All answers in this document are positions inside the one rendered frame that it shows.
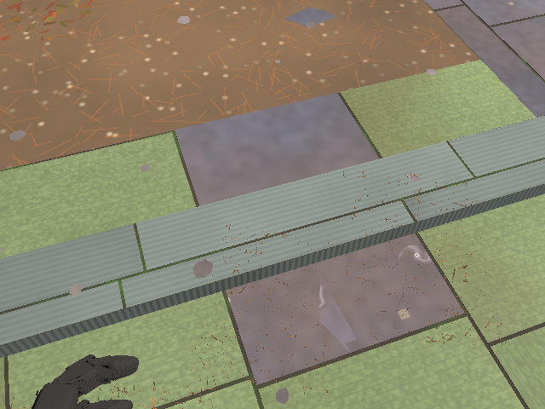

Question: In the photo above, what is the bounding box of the robot left hand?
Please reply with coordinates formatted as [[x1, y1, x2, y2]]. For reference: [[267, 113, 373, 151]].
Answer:
[[32, 354, 139, 409]]

